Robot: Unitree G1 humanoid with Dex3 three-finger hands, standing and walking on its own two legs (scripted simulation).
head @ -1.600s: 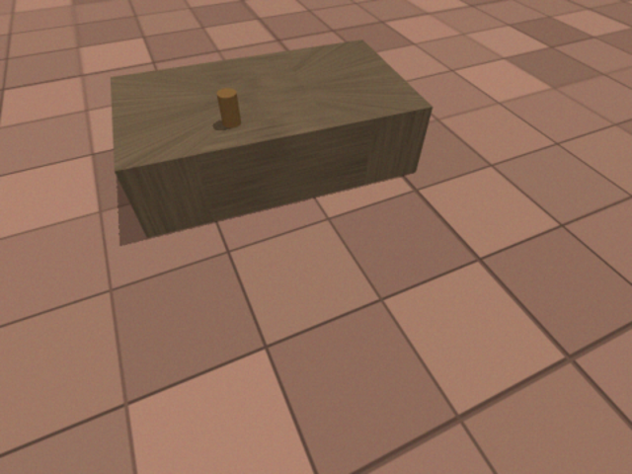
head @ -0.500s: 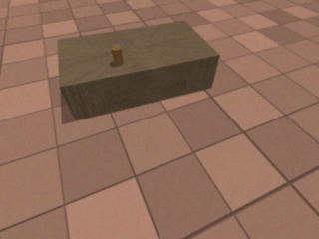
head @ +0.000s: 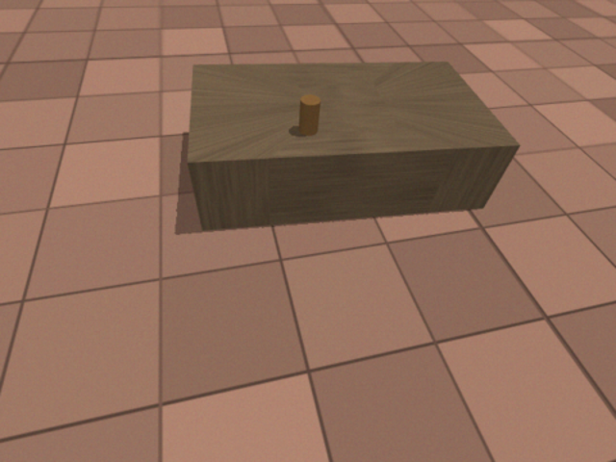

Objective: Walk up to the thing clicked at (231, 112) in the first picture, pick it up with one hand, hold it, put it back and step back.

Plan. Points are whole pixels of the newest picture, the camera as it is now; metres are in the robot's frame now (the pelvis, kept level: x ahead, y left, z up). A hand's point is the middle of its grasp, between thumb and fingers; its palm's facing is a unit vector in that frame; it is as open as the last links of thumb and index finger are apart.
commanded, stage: walk up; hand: right
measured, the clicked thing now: (309, 115) +1.34 -0.01 -0.33
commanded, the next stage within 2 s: none
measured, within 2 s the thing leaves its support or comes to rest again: neither
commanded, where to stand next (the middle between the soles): +0.83 +0.14 m, yaw +10 degrees
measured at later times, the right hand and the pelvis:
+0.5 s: hand (462, 338) +0.35 -0.27 -0.13, palm faces -0.21 +0.92 -0.32, open 7.4 cm; pelvis +0.23 -0.01 +0.02, yaw +8 degrees
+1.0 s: hand (383, 224) +0.58 -0.15 -0.10, palm faces -0.25 +0.89 -0.38, open 7.4 cm; pelvis +0.44 +0.08 +0.02, yaw +14 degrees
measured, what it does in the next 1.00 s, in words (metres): walks ahead: right foot, then left foot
